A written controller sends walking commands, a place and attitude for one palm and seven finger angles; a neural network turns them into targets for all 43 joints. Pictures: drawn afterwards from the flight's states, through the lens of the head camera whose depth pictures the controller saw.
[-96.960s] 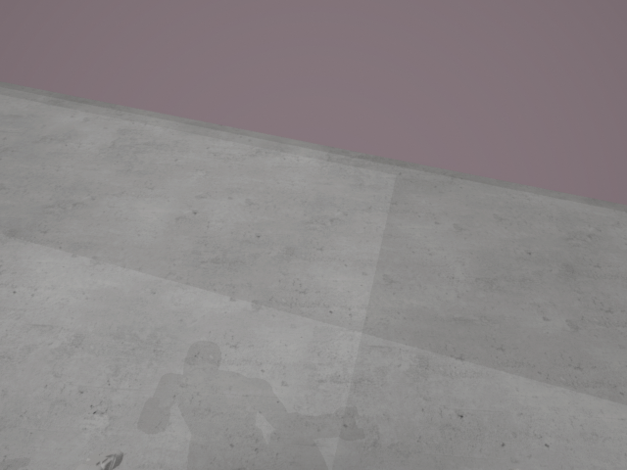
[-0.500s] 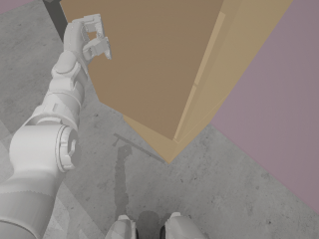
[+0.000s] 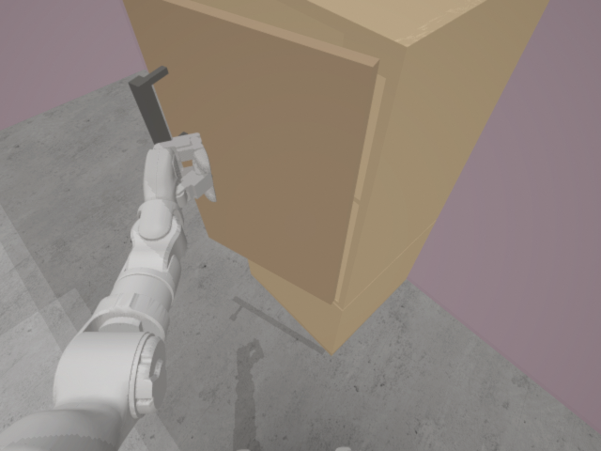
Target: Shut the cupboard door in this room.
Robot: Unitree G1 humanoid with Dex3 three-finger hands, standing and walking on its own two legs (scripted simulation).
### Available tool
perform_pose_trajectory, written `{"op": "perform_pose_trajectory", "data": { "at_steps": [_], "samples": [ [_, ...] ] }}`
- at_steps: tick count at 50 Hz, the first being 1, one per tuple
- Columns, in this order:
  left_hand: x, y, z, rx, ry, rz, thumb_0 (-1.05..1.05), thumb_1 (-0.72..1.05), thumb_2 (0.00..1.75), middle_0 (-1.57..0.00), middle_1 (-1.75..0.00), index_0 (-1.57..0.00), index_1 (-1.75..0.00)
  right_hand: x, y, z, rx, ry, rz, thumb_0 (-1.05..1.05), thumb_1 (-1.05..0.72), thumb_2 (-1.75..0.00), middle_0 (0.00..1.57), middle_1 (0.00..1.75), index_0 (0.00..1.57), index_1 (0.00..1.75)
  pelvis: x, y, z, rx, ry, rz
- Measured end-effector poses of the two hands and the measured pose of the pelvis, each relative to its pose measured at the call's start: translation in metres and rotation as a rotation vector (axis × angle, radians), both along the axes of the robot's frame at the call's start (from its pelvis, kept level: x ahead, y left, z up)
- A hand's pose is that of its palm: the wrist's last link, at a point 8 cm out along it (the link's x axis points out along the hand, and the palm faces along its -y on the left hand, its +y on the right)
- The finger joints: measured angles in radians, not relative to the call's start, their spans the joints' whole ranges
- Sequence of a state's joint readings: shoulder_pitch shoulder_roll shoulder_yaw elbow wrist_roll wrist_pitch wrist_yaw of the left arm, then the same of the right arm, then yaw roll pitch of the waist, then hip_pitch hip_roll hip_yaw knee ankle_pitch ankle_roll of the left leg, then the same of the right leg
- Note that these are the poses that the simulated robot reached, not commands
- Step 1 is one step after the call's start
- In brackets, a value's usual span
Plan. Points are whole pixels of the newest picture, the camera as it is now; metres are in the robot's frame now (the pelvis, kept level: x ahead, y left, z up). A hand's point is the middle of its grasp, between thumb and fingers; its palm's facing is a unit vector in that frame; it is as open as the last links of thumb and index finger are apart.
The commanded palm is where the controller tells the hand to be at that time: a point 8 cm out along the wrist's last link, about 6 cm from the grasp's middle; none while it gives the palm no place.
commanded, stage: pull the fist back off the door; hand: left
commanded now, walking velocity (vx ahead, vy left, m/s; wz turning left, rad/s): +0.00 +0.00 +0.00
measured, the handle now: (163, 114) +0.61 +0.19 +0.10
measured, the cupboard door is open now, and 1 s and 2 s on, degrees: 15 15 15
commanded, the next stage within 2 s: draw the hand back to the body in 0.26 s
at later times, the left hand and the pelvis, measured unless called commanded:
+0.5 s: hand (202, 194) +0.43 +0.11 +0.11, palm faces +0.07 -1.00 +0.02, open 3.1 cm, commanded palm +0.38 +0.15 +0.11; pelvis -0.01 +0.02 +0.00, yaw -1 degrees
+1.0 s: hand (100, 277) +0.29 +0.18 +0.15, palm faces +0.09 -0.98 -0.16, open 3.1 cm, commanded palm +0.26 +0.24 +0.16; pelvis -0.01 +0.02 +0.03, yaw +1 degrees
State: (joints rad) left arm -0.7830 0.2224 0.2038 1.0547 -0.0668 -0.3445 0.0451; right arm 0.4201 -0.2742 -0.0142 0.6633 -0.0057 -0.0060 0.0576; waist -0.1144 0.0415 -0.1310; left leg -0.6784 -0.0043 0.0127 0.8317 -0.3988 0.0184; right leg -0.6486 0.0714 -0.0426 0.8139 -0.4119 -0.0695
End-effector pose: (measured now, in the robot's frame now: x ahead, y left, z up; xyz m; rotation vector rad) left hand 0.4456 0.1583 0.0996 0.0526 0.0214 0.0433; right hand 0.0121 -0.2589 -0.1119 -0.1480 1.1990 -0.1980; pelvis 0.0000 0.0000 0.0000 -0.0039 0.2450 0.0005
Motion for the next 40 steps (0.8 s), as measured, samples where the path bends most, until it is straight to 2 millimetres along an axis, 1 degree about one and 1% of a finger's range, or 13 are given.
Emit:
{"op": "perform_pose_trajectory", "data": {
  "at_steps": [3,5,7,12,14,16,19,22,27,30,33,36,40],
  "samples": [
    [-0.018,-0.001,-0.02,-0.042,0.062,0.0,0.02,0.9,0.9,-1.3,-1.5,-1.3,-1.5,0.014,-0.006,0.005,-0.03,-0.036,0.016,0.0,-0.91,-0.89,0.2,0.3,0.2,0.29,-0.004,0.002,0.002,-0.003,-0.015,0.006],
    [-0.027,-0.005,-0.026,-0.061,0.05,0.003,0.02,0.9,0.9,-1.3,-1.5,-1.3,-1.5,0.025,-0.007,0.008,-0.05,-0.07,0.028,0.0,-0.91,-0.89,0.2,0.3,0.2,0.29,-0.007,0.004,0.002,-0.004,-0.022,0.009],
    [-0.033,-0.009,-0.023,-0.067,-0.006,0.002,0.02,0.9,0.9,-1.3,-1.51,-1.3,-1.5,0.035,-0.007,0.009,-0.063,-0.107,0.039,0.0,-0.91,-0.89,0.2,0.3,0.2,0.29,-0.009,0.005,0.0,-0.005,-0.026,0.01],
    [-0.034,-0.018,0.005,-0.021,-0.148,-0.028,0.02,0.9,0.9,-1.31,-1.51,-1.3,-1.5,0.054,0.004,0.006,-0.051,-0.185,0.047,0.0,-0.91,-0.9,0.19,0.3,0.2,0.29,-0.012,0.009,-0.005,-0.004,-0.03,0.007],
    [-0.031,-0.019,0.009,0.01,-0.124,-0.037,0.02,0.9,0.9,-1.31,-1.5,-1.3,-1.5,0.057,0.011,0.003,-0.03,-0.198,0.045,0.0,-0.91,-0.9,0.19,0.3,0.2,0.29,-0.012,0.011,-0.005,-0.002,-0.034,0.006],
    [-0.029,-0.017,0.007,0.02,-0.057,-0.032,0.02,0.9,0.9,-1.31,-1.5,-1.3,-1.5,0.057,0.019,0.002,-0.006,-0.2,0.04,0.0,-0.91,-0.89,0.19,0.3,0.2,0.29,-0.012,0.012,-0.003,-0.002,-0.041,0.005],
    [-0.03,-0.011,-0.002,-0.02,0.035,-0.001,0.02,0.9,0.9,-1.3,-1.5,-1.3,-1.5,0.052,0.03,0.002,0.019,-0.19,0.035,0.0,-0.91,-0.89,0.2,0.3,0.2,0.29,-0.012,0.014,0.001,-0.001,-0.049,0.001],
    [-0.034,-0.005,-0.004,-0.066,0.024,0.024,0.02,0.9,0.9,-1.3,-1.5,-1.3,-1.5,0.044,0.036,0.003,0.029,-0.174,0.039,0.0,-0.91,-0.89,0.2,0.3,0.21,0.29,-0.013,0.014,0.003,-0.001,-0.052,-0.003],
    [-0.054,0.007,0.014,-0.035,-0.148,0.012,0.02,0.9,0.9,-1.3,-1.5,-1.3,-1.5,0.035,0.036,0.003,0.03,-0.163,0.03,0.01,-0.91,-0.89,0.2,0.3,0.21,0.29,-0.009,0.016,0.003,0.001,-0.061,-0.02],
    [-0.07,0.017,0.02,0.011,-0.148,-0.01,0.02,0.9,0.9,-1.3,-1.5,-1.3,-1.5,0.036,0.033,0.004,0.031,-0.171,0.016,0.01,-0.91,-0.89,0.2,0.3,0.21,0.29,-0.006,0.018,0.006,-0.001,-0.084,-0.022],
    [-0.087,0.029,0.017,0.004,-0.071,-0.007,0.02,0.9,0.9,-1.3,-1.5,-1.3,-1.5,0.046,0.03,0.01,0.023,-0.196,0.008,0.01,-0.91,-0.89,0.2,0.3,0.21,0.29,-0.005,0.019,0.01,-0.003,-0.119,-0.019],
    [-0.104,0.041,0.017,-0.032,-0.028,0.016,0.02,0.9,0.9,-1.3,-1.5,-1.3,-1.5,0.063,0.028,0.021,0.0,-0.25,0.017,0.01,-0.91,-0.89,0.2,0.3,0.21,0.29,-0.005,0.019,0.015,-0.004,-0.153,-0.014],
    [-0.125,0.054,0.035,-0.032,-0.098,0.025,0.02,0.9,0.9,-1.3,-1.5,-1.3,-1.5,0.096,0.029,0.041,-0.028,-0.361,0.057,0.01,-0.91,-0.89,0.2,0.3,0.2,0.29,-0.008,0.018,0.019,-0.005,-0.186,-0.006]
  ]
}}
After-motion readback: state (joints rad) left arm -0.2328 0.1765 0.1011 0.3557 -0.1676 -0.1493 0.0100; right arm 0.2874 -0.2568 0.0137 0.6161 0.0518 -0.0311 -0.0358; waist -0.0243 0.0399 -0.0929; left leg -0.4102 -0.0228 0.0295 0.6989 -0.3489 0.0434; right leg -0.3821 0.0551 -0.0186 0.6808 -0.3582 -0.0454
